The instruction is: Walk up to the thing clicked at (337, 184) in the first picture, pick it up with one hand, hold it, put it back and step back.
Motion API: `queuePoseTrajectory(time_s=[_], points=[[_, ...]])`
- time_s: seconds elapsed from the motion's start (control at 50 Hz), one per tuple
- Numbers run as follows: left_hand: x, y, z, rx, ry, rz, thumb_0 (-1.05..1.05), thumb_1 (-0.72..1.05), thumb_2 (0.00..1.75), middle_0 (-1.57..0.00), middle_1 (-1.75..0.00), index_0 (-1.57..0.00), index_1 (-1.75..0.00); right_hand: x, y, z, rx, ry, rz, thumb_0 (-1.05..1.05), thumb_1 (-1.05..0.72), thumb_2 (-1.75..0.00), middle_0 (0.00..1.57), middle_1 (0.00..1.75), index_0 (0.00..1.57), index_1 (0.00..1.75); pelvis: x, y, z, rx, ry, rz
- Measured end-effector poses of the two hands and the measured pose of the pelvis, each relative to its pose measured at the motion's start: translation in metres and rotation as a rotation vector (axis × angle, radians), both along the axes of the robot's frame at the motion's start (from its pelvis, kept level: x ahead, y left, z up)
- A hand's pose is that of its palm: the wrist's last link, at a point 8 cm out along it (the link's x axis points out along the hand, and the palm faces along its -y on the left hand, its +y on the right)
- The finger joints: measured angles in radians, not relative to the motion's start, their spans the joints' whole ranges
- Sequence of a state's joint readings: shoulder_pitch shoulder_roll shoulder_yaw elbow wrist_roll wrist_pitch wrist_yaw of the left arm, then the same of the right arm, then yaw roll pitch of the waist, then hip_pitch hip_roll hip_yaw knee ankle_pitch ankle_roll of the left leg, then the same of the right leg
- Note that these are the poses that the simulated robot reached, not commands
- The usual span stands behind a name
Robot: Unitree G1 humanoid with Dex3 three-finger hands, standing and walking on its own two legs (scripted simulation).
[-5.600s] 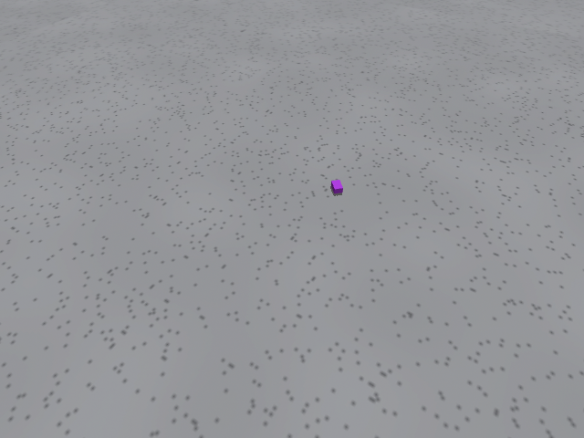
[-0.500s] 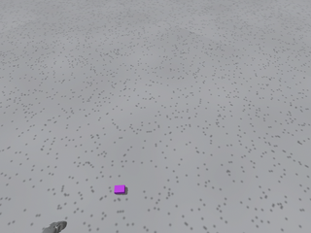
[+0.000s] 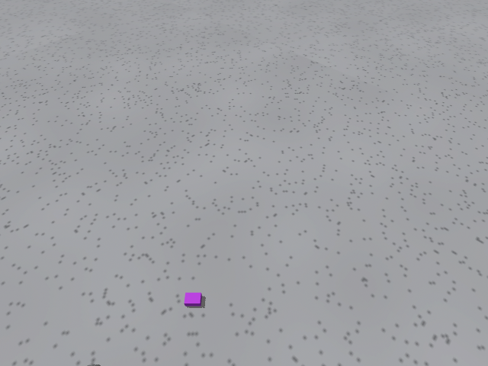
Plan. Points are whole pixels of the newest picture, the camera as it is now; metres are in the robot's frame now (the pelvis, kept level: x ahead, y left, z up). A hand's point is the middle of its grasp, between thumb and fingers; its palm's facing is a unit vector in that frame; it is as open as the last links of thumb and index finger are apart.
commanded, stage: stand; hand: left
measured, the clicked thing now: (193, 299) +0.48 +0.23 -0.75
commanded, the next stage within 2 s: none
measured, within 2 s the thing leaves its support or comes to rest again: neither
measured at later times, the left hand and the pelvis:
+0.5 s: hand out of the picture +0.07 +0.27 -0.14, palm faces -0.01 -0.94 -0.35, open 7.4 cm; pelvis -0.01 +0.01 +0.01, yaw -1 degrees
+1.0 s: hand out of the picture +0.07 +0.27 -0.14, palm faces -0.03 -0.94 -0.34, open 7.4 cm; pelvis +0.00 +0.02 +0.01, yaw -1 degrees
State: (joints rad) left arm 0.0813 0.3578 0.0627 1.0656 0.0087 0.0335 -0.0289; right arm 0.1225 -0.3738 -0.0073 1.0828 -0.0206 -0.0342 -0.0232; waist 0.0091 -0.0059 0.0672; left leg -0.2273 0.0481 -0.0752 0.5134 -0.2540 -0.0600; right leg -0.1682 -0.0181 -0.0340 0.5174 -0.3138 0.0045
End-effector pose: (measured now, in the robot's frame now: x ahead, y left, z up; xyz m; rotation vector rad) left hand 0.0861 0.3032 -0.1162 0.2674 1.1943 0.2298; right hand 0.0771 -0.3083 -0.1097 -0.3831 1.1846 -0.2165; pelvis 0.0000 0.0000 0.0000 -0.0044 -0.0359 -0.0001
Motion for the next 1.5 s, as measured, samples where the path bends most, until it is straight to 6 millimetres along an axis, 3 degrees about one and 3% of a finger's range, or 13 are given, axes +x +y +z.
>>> queuePoseTrajectory(time_s=[0.32, 0.74, 1.2, 1.5], points=[[-0.015, 0.001, 0.011, 0.022, 0.043, -0.025, 0.01, 0.90, 0.90, -0.20, -0.30, -0.20, -0.30, 0.002, 0.024, -0.005, 0.085, 0.018, -0.002, 0.01, -0.90, -0.90, 0.21, 0.30, 0.21, 0.30, -0.007, 0.007, 0.011, -0.002, -0.011, -0.008], [-0.024, 0.009, 0.008, 0.017, 0.065, -0.039, 0.01, 0.90, 0.90, -0.20, -0.30, -0.20, -0.30, -0.025, 0.021, 0.000, 0.058, 0.070, -0.044, 0.01, -0.90, -0.90, 0.20, 0.30, 0.21, 0.30, -0.008, 0.014, 0.012, 0.000, 0.002, -0.011], [-0.011, 0.014, 0.011, 0.026, 0.039, -0.046, 0.01, 0.90, 0.90, -0.20, -0.30, -0.20, -0.30, -0.003, 0.029, 0.001, 0.068, 0.027, -0.027, 0.01, -0.90, -0.90, 0.20, 0.30, 0.21, 0.30, -0.001, 0.018, 0.012, 0.001, 0.000, -0.012], [-0.023, 0.014, 0.010, 0.026, 0.065, -0.038, 0.01, 0.90, 0.90, -0.20, -0.30, -0.20, -0.30, -0.010, 0.027, 0.000, 0.067, 0.045, -0.032, 0.01, -0.90, -0.90, 0.20, 0.30, 0.21, 0.30, -0.002, 0.017, 0.012, 0.002, 0.001, -0.010]])
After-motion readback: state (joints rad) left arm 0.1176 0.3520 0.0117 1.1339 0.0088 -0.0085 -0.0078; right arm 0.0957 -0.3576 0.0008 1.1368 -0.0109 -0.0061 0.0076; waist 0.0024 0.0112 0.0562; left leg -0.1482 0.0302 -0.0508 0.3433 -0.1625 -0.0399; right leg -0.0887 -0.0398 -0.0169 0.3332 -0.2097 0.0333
